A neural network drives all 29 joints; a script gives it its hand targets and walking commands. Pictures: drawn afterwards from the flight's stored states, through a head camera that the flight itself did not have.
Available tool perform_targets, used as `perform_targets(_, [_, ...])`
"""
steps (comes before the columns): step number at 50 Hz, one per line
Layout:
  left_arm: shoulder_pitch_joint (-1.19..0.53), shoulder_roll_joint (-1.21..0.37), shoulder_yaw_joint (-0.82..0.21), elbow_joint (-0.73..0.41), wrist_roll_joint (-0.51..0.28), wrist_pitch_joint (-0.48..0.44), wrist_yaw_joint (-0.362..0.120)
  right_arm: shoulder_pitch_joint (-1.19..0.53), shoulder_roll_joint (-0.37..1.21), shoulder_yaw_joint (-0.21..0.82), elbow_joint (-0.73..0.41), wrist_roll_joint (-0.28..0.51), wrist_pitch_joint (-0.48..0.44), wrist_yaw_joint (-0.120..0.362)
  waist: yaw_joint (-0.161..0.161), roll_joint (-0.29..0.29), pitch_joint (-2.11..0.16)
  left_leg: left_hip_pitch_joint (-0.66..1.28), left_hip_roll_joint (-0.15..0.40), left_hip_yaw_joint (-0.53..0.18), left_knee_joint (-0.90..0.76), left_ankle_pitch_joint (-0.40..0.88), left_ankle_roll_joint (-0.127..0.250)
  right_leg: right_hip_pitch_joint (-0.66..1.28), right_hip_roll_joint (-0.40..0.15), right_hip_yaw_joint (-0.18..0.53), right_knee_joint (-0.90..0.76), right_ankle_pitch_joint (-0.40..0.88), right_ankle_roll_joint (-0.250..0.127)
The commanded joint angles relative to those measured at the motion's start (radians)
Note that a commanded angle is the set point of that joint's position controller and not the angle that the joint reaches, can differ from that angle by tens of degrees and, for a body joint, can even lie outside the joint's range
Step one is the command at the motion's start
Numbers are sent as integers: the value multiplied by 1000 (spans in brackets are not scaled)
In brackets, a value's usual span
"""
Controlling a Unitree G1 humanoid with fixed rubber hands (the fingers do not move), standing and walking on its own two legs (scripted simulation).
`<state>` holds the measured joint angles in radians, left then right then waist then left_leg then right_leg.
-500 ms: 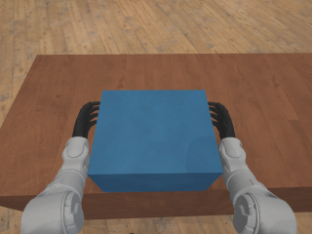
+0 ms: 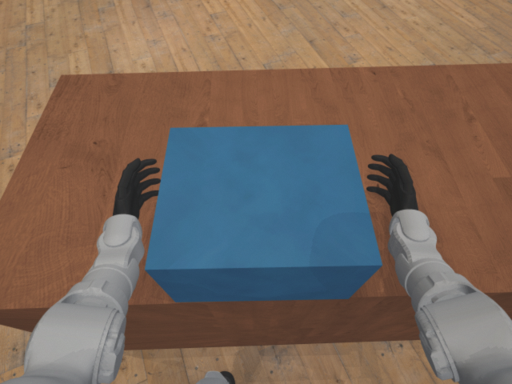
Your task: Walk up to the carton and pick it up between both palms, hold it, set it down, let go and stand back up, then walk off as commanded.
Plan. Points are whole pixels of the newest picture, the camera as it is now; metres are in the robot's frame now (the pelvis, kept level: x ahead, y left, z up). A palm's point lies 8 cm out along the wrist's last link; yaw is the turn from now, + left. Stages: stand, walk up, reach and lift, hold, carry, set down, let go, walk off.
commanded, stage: set down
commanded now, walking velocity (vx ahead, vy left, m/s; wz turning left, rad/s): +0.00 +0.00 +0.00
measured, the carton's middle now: (260, 214) +0.39 +0.03 +0.00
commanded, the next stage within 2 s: none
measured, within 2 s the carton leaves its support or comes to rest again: neither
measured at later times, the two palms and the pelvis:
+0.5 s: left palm (85, 167) +0.38 +0.28 +0.12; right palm (448, 169) +0.42 -0.22 +0.11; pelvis -0.02 -0.01 +0.02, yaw +1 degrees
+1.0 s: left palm (74, 193) +0.34 +0.27 +0.12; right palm (454, 205) +0.37 -0.22 +0.10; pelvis -0.01 -0.01 +0.03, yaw +1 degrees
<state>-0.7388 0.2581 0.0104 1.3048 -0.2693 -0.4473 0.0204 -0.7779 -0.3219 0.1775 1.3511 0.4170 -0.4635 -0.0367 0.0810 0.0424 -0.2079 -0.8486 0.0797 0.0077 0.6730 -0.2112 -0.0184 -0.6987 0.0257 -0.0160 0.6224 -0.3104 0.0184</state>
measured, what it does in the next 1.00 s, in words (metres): stands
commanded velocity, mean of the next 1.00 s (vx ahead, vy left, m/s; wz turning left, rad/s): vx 0.00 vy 0.00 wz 0.00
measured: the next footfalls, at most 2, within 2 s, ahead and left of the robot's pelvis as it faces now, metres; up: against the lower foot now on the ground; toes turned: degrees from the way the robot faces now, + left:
none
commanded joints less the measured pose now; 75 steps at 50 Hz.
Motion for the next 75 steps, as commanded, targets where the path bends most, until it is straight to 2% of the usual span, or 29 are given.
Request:
perform_targets(1, [-342, 213, 11, -209, -38, -5, -1, -395, -214, 15, -204, 67, -5, 22, -2, -54, -726, 624, -60, 29, 64, 551, -56, 19, 50, -60, -58, 386, 16])
perform_targets(4, [-368, 259, 8, -294, -56, 45, -7, -401, -265, 16, -268, 100, 36, 43, 8, -64, -751, 631, -62, 33, 36, 527, -46, 49, 50, -58, -63, 385, 25])
perform_targets(5, [-353, 250, -1, -225, -55, 56, -13, -385, -249, 31, -221, 104, 56, 51, 4, -69, -689, 618, -62, 25, 25, 481, -35, 35, 47, -53, -72, 334, 22])
perform_targets(9, [-409, 288, -22, -412, -83, 128, -15, -391, -306, 7, -336, 129, 106, 68, -1, -25, -726, 679, -62, 22, 6, 489, -39, 70, 46, -52, -91, 339, 18])
perform_targets(10, [-399, 285, -40, -351, -92, 139, -18, -384, -305, -1, -307, 123, 123, 71, -13, -33, -687, 666, -61, 17, -1, 456, -36, 55, 46, -48, -95, 308, 17])
perform_targets(12, [-398, 301, -29, -417, -100, 182, -17, -380, -324, 5, -371, 136, 151, 75, -8, -38, -700, 699, -60, 13, -14, 468, -32, 83, 45, -48, -102, 330, 18])
perform_targets(14, [-413, 329, -19, -455, -95, 226, -19, -406, -345, -9, -422, 127, 181, 69, -4, -43, -673, 707, -62, 12, -38, 439, -27, 118, 42, -39, -123, 313, 19])
perform_targets(16, [-410, 334, -22, -391, -101, 261, -25, -399, -327, -11, -384, 120, 223, 69, -18, -53, -581, 672, -61, 4, -58, 380, -16, 130, 33, -29, -137, 281, 17])
perform_targets(19, [-447, 363, -9, -494, -95, 330, -22, -420, -364, -24, -471, 127, 270, 58, -16, -32, -626, 709, -61, 9, -75, 409, -25, 175, 40, -23, -149, 322, 16])
perform_targets(21, [-430, 359, -12, -448, -98, 371, -31, -397, -346, -33, -413, 122, 311, 51, -35, -42, -524, 698, -60, 5, -90, 377, -21, 188, 34, -21, -166, 304, 12])
perform_targets(22, [-440, 377, -9, -523, -101, 394, -31, -414, -372, -38, -487, 129, 323, 48, -32, -40, -563, 722, -61, 12, -103, 388, -24, 221, 38, -20, -173, 321, 14])
perform_targets(23, [-413, 372, -7, -445, -98, 414, -33, -401, -344, -19, -436, 128, 346, 46, -30, -58, -468, 690, -62, 6, -117, 336, -18, 208, 34, -18, -190, 278, 18])
perform_targets(25, [-443, 370, -17, -496, -103, 447, -34, -423, -344, -30, -468, 128, 381, 39, -47, -47, -457, 701, -59, 9, -143, 308, -14, 226, 29, -13, -208, 254, 15])
perform_targets(29, [-491, 405, -10, -602, -108, 502, -24, -454, -360, -53, -536, 133, 433, 39, -30, 1, -479, 756, -64, 21, -167, 322, -30, 256, 34, -14, -243, 244, 11])
perform_targets(32, [-487, 407, 7, -655, -95, 574, -20, -459, -375, -93, -569, 126, 484, 36, -52, 18, -450, 786, -65, 14, -190, 320, -35, 270, 34, -19, -270, 250, 4])
perform_targets(35, [-432, 426, 42, -637, -80, 624, -31, -417, -344, -69, -585, 117, 536, 34, -35, -38, -374, 757, -68, 18, -222, 264, -11, 317, 25, -2, -287, 218, 11])
perform_targets(37, [-365, 404, 61, -681, -54, 647, -32, -341, -330, -79, -604, 111, 552, 30, -32, -15, -369, 800, -67, 13, -234, 284, -11, 354, 25, 4, -298, 232, 3])
perform_targets(39, [-394, 408, 66, -731, -58, 658, -33, -357, -321, -111, -629, 101, 563, 28, -31, 9, -359, 814, -70, 14, -236, 277, -17, 344, 26, 6, -309, 210, 2])
perform_targets(41, [-218, 349, 84, -745, -17, 667, -45, -191, -294, -94, -629, 86, 559, 27, -47, -17, -296, 840, -69, 6, -244, 308, -13, 395, 29, 2, -308, 258, 0])
perform_targets(50, [11, 365, 186, -1092, 24, 610, -35, 10, -282, -196, -1028, 26, 454, 2, -3, -16, -290, 912, -90, 40, -244, 405, -30, 469, 37, 9, -315, 311, 10])
perform_targets(51, [82, 350, 180, -1115, 26, 608, -36, 97, -277, -204, -1042, 14, 449, 1, -24, -10, -278, 931, -92, 36, -239, 425, -32, 475, 40, 5, -312, 337, 8])
perform_targets(54, [174, 340, 191, -1191, 21, 584, -36, 195, -262, -220, -1125, -6, 434, -4, -27, -20, -249, 948, -89, 34, -238, 440, -33, 470, 38, 12, -311, 353, 5])
perform_targets(55, [99, 377, 196, -1260, -2, 576, -30, 134, -282, -251, -1197, -7, 430, -5, -20, -1, -308, 951, -90, 42, -230, 457, -36, 454, 38, 16, -310, 354, 6])
perform_targets(56, [237, 331, 187, -1250, 9, 580, -32, 258, -278, -238, -1179, -15, 431, -2, -36, -16, -262, 986, -87, 32, -234, 476, -39, 458, 48, 7, -319, 363, 2])
perform_targets(57, [243, 337, 193, -1278, 8, 572, -35, 258, -260, -240, -1219, -13, 426, -5, -21, -9, -271, 980, -83, 36, -235, 480, -37, 474, 40, 19, -319, 358, -2])
perform_targets(61, [413, 304, 191, -1299, 14, 566, -44, 423, -226, -228, -1228, -20, 430, -6, -43, -29, -190, 996, -83, 35, -245, 490, -34, 474, 38, 26, -334, 361, 0])
perform_targets(69, [551, 266, 214, -1269, 48, 527, -54, 545, -151, -195, -1248, -26, 424, -3, -8, -23, -17, 964, -88, 49, -289, 430, -29, 469, 22, 62, -365, 277, -3])
perform_targets(70, [647, 227, 195, -1235, 67, 526, -60, 654, -130, -183, -1195, -23, 425, 1, -32, -13, 37, 975, -84, 39, -297, 421, -29, 476, 26, 58, -373, 273, -13])
perform_targets(75, [747, 223, 220, -1307, 89, 450, -59, 735, -84, -186, -1331, -66, 370, -6, 1, -23, 95, 953, -94, 54, -309, 366, -26, 478, 11, 73, -377, 220, -5])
